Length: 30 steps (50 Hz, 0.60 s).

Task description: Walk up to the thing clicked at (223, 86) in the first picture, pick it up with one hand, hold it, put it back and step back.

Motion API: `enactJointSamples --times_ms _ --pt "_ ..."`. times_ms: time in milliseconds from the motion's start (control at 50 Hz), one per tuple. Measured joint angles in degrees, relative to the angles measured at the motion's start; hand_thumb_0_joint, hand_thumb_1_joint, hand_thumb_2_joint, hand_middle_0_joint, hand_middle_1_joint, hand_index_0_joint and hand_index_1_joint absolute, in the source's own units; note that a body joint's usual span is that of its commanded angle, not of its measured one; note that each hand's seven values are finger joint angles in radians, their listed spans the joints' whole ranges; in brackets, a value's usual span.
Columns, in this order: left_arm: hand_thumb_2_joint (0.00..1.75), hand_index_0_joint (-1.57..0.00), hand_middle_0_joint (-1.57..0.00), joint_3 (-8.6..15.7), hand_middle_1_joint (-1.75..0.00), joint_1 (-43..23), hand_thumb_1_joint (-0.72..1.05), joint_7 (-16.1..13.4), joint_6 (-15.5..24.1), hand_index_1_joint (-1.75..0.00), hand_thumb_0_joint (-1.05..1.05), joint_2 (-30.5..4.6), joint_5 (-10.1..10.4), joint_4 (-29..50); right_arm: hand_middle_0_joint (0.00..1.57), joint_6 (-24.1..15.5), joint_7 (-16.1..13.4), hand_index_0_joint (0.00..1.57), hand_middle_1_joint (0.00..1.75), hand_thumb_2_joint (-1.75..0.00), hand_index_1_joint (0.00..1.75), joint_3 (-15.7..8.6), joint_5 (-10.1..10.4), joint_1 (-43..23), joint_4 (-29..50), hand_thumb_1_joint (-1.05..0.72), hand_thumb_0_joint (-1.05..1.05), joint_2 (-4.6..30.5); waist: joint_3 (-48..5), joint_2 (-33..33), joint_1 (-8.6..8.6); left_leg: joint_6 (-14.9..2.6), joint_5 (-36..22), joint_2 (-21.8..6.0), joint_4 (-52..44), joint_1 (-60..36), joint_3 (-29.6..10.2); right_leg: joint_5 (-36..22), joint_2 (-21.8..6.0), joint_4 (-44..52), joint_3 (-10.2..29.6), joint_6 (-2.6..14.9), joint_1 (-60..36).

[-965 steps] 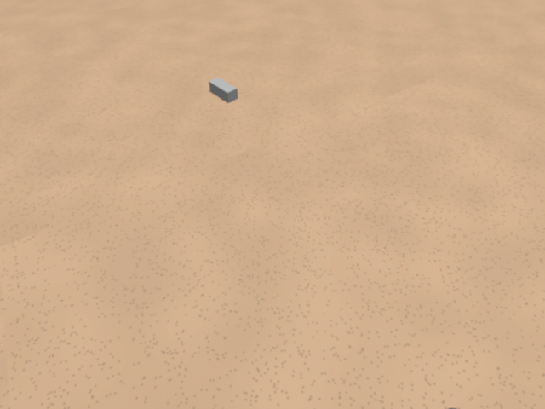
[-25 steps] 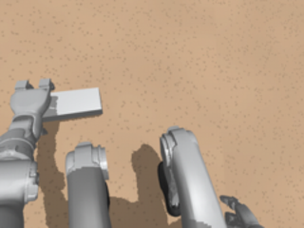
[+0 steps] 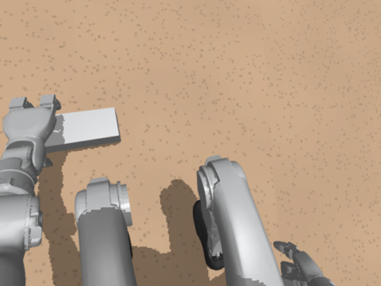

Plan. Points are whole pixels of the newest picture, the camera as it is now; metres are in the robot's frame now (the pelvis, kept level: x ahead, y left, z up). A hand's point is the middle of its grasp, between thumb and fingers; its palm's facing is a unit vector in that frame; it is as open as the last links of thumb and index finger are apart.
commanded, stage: rise first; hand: left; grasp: from above
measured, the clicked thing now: (78, 130) +0.48 +0.21 -0.30
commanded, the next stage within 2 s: approach in 1.40 s
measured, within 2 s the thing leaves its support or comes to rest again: neither
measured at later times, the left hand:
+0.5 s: hand (46, 130) +0.46 +0.26 -0.18, palm faces -0.44 -0.03 -0.90, open 14.1 cm
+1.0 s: hand (43, 134) +0.45 +0.26 -0.18, palm faces -0.45 -0.03 -0.89, open 14.1 cm
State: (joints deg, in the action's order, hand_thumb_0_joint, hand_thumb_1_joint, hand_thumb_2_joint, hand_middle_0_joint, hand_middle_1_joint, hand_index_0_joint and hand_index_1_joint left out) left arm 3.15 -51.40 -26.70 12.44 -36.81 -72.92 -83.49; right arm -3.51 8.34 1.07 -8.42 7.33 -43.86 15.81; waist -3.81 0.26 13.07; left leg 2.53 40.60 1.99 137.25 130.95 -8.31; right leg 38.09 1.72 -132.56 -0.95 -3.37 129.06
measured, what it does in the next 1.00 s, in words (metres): stands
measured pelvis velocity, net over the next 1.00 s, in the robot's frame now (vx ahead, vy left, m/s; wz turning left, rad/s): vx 0.00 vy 0.00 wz -0.01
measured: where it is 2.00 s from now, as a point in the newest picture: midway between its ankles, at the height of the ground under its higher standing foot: (168, 260)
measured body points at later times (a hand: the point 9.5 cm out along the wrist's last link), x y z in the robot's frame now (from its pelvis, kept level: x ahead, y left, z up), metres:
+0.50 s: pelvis +0.00 +0.01 +0.00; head +0.24 +0.06 +0.37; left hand +0.47 +0.26 -0.13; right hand +0.04 -0.27 -0.11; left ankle +0.07 +0.13 -0.30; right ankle +0.10 -0.13 -0.30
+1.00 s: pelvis +0.00 +0.00 +0.00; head +0.23 +0.06 +0.38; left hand +0.46 +0.26 -0.12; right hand +0.04 -0.28 -0.11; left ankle +0.07 +0.13 -0.30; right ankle +0.10 -0.13 -0.30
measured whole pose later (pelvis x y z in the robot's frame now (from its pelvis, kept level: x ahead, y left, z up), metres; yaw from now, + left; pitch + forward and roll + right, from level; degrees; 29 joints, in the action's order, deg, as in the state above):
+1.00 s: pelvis +0.00 +0.00 +0.00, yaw -1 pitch +34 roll -7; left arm 2.2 -53.0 -26.1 11.7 -37.5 -72.8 -84.2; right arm -4.1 8.6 2.3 -8.2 9.1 -43.4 16.2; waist -4.0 -0.1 14.2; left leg 2.3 39.6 2.1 137.4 131.9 -8.4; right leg 37.2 1.6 -132.3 -1.2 -3.1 129.5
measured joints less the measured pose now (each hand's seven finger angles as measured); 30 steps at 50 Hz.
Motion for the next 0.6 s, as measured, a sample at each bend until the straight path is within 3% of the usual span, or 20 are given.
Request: enactJointSamples --times_ms 280,600 --pt "1.04 -0.08 -0.09 -0.44 -1.0 -2.07 -0.54 -1.75 -0.74 -1.01 0.0 -0.83 -1.01 -2.83 0.2 -0.58 0.03 0.2 0.3 -0.9 0.3 1.23 -0.29 1.1 -0.41 -0.91 0.0 -0.23 -0.1 0.08 1.48 -0.43 -0.47 0.03 0.99 1.58 -0.12 -0.43 0.15 -0.38 -0.15 0.21 1.04" --pt "1.04 -0.08 -0.09 -0.3 -1.0 -2.36 -0.55 0.13 -2.88 -1.02 0.0 -0.47 0.89 -1.18 0.2 -0.56 0.75 0.2 0.3 -0.9 0.3 1.58 0.18 1.83 0.15 -0.91 0.0 -0.24 -0.27 -1.09 1.7 -0.81 0.1 -0.09 0.54 1.45 0.09 0.14 0.03 0.26 -0.07 0.04 0.68"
